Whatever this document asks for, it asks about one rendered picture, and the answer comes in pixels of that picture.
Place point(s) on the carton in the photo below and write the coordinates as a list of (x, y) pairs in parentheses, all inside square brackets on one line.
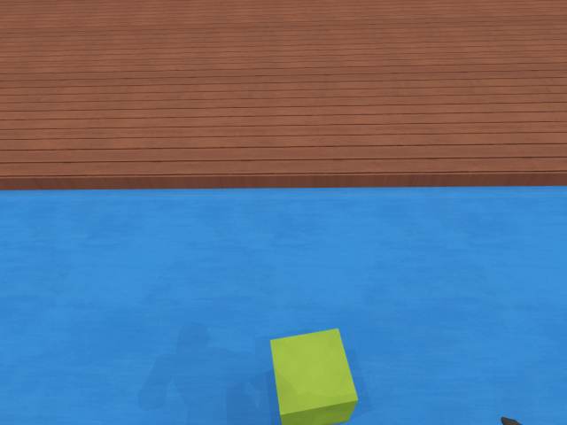
[(313, 380)]

